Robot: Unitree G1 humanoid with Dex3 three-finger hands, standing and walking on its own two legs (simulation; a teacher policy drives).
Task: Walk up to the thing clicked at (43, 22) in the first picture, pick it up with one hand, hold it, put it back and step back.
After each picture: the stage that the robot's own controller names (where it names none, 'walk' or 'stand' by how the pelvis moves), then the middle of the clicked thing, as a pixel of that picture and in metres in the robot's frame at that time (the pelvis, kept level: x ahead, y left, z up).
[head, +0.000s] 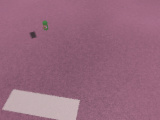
stand; (45, 25) +1.79 +0.61 -0.72
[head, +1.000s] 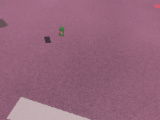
walk; (61, 31) +1.71 +0.28 -0.70
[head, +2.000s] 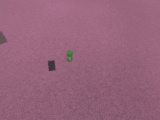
walk; (69, 56) +1.16 +0.15 -0.71
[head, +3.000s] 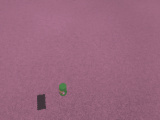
walk; (62, 89) +0.75 +0.18 -0.71
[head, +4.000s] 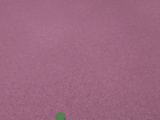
walk; (61, 119) +0.46 +0.18 -0.70
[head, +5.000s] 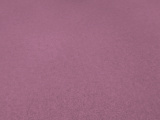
stand; out of the picture +0.39 +0.15 -0.71
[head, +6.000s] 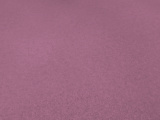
walk; out of the picture +0.35 +0.18 -0.71
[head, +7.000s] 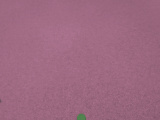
stand; out of the picture +0.46 +0.12 -0.68
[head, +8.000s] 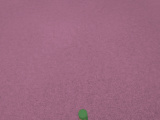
walk; (83, 116) +0.47 +0.10 -0.66
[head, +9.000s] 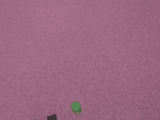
walk; (76, 108) +0.41 +0.14 -0.67
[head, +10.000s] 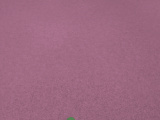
walk; out of the picture +0.41 +0.12 -0.69
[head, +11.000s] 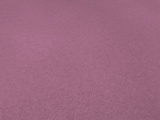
walk; out of the picture +0.39 +0.12 -0.69
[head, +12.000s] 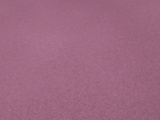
stand; out of the picture +0.37 +0.17 -0.70
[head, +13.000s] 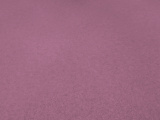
stand; out of the picture +0.36 +0.17 -0.73
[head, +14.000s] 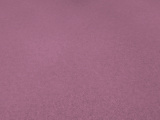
stand; out of the picture +0.35 +0.18 -0.73
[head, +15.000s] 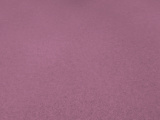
stand; out of the picture +0.35 +0.19 -0.73
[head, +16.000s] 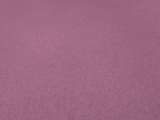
go down; out of the picture +0.36 +0.18 -0.72
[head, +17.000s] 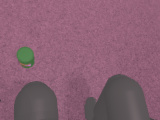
go down; (26, 58) +0.46 +0.18 -0.30
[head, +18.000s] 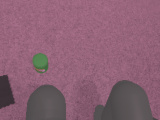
close in; (40, 63) +0.45 +0.17 -0.31
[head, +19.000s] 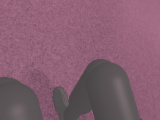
close in; out of the picture +0.46 +0.21 -0.24
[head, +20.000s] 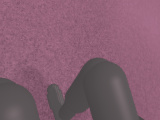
close; out of the picture +0.45 +0.23 -0.24
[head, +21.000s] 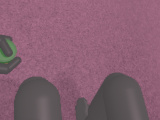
lift; (3, 54) +0.40 +0.24 -0.15
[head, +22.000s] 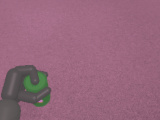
lift; (38, 90) +0.32 +0.17 +0.01
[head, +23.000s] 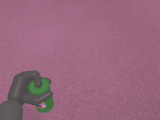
hold; (42, 96) +0.32 +0.17 -0.01
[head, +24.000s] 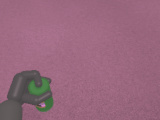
hold; (42, 95) +0.32 +0.17 -0.01
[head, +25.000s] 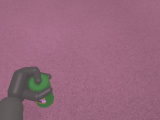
crouch; (42, 91) +0.33 +0.17 +0.00
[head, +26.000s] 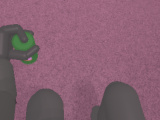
crouch; (26, 49) +0.46 +0.18 -0.10
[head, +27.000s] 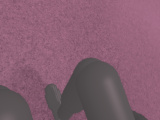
lower; out of the picture +0.46 +0.25 -0.24
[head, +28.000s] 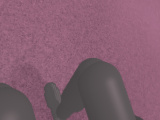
lower; out of the picture +0.46 +0.26 -0.25
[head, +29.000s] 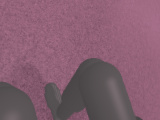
lower; out of the picture +0.46 +0.25 -0.25
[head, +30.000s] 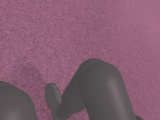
lower; out of the picture +0.46 +0.25 -0.25
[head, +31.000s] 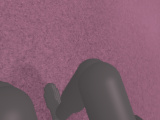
draw back; out of the picture +0.46 +0.25 -0.25
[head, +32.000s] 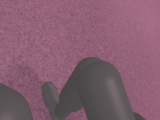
withdraw; out of the picture +0.45 +0.25 -0.25
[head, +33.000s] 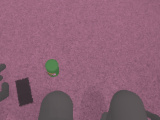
walk; (52, 68) +0.47 +0.17 -0.38
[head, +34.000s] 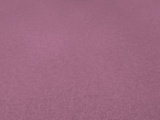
stand; out of the picture +0.39 +0.16 -0.66
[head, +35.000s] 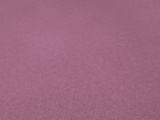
stand; out of the picture +0.39 +0.17 -0.67
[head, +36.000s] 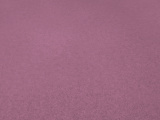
stand; out of the picture +0.39 +0.16 -0.67
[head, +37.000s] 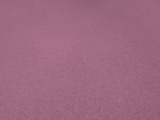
stand; out of the picture +0.41 +0.17 -0.72
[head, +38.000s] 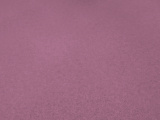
stand; out of the picture +0.37 +0.18 -0.73
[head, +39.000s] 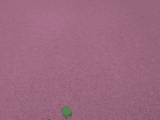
walk; (67, 112) +0.42 +0.15 -0.71
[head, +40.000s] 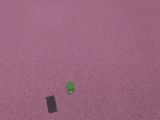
walk; (70, 88) +0.64 +0.13 -0.70
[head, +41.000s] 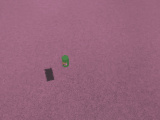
stand; (65, 61) +0.97 +0.21 -0.71
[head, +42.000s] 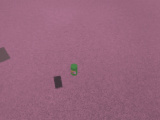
stand; (74, 69) +0.98 +0.15 -0.71
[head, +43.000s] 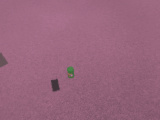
stand; (70, 72) +1.00 +0.19 -0.72
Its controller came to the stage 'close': yes
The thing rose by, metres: 0.71
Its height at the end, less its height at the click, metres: +0.00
